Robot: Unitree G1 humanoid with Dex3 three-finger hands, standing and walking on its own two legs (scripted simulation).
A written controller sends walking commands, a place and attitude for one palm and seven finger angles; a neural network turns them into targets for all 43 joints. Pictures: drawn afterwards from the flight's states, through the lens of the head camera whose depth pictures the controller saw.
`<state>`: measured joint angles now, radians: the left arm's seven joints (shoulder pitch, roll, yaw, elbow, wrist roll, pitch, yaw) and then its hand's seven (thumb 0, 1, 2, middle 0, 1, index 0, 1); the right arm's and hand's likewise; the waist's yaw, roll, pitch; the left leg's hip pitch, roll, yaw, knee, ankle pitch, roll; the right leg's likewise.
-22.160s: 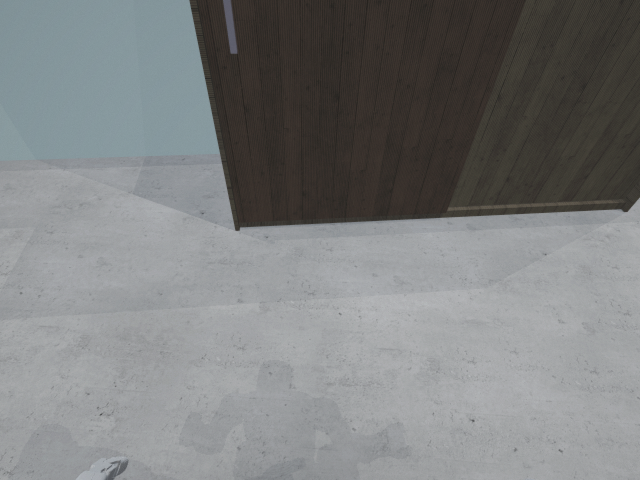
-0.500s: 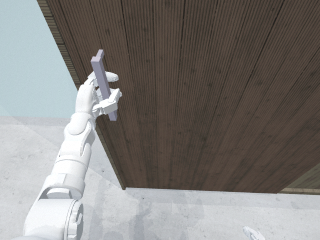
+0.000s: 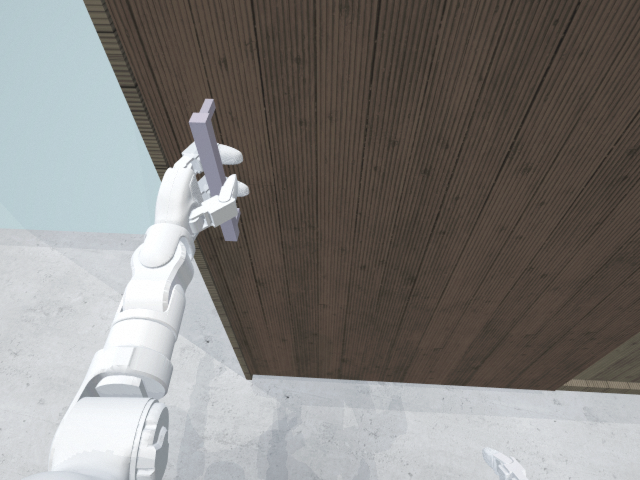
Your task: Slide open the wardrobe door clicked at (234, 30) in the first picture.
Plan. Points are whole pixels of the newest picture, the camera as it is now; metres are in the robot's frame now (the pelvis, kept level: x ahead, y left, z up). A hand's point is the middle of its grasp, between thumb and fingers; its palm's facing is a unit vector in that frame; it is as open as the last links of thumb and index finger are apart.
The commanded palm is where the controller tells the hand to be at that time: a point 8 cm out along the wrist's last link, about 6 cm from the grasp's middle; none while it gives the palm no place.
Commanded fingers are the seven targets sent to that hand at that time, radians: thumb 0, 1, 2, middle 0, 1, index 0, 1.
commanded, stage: grip the handle and tug to test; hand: left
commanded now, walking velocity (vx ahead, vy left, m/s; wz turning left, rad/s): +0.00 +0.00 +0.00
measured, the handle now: (221, 177) +0.47 +0.15 +0.12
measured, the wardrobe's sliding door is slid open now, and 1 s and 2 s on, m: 0.00 0.00 0.03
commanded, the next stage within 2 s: tug the door sideways, standing still in 0.26 s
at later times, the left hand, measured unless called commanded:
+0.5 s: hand (230, 202) +0.42 +0.13 +0.12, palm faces -0.03 -1.00 -0.01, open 5.5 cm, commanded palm +0.40 +0.17 +0.12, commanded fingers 0.00 0.90 0.90 -0.45 -1.40 -0.45 -1.40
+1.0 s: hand (235, 203) +0.42 +0.13 +0.12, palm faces +0.05 -1.00 -0.05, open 5.6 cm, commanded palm +0.39 +0.12 +0.12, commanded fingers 0.00 0.90 0.90 -0.45 -1.40 -0.45 -1.40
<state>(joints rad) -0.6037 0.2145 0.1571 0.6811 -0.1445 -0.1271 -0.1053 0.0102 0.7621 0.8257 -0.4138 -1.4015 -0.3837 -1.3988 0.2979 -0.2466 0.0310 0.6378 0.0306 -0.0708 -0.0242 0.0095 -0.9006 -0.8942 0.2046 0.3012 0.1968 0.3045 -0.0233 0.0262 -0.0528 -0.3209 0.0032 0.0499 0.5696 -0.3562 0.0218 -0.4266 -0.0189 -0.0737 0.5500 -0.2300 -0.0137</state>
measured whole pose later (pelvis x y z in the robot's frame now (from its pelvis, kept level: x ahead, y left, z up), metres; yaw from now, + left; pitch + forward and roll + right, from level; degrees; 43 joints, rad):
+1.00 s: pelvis +0.00 +0.00 +0.00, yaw +3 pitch +6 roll -1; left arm -0.65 0.15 0.02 0.68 -0.15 -0.11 0.05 0.00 0.81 0.82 -0.34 -1.40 -0.27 -1.40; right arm 0.33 -0.23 0.02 0.69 0.01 -0.11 0.01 0.01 -0.90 -0.89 0.20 0.30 0.20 0.30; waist 0.01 0.04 -0.05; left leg -0.36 -0.02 0.00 0.62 -0.37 0.02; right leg -0.44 -0.05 -0.12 0.59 -0.26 -0.01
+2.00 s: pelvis +0.03 -0.11 -0.01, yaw +7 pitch +0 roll +0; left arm -0.58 0.21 0.06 0.36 -0.10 -0.04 0.15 -0.01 0.78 0.85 -0.44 -1.40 -0.15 -1.40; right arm 0.11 -0.28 -0.03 0.62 0.04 -0.06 -0.10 0.01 -0.90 -0.89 0.20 0.30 0.20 0.30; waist 0.05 0.06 0.21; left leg -0.29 0.07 0.06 0.64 -0.24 -0.02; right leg -0.39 -0.02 -0.14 0.68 -0.25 -0.04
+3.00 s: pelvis +0.08 -0.38 +0.01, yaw +2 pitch +1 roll +2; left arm -0.15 0.12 0.06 -0.09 -0.04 -0.10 0.19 -0.02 0.77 0.84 -0.43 -1.40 -0.18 -1.39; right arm 0.01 -0.23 0.00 0.58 0.02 -0.13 -0.03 0.01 -0.90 -0.89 0.20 0.30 0.20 0.30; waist 0.08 0.07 0.22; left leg -0.40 0.04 0.05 1.00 -0.64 -0.05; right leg -0.37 -0.04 -0.05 0.55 -0.18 -0.04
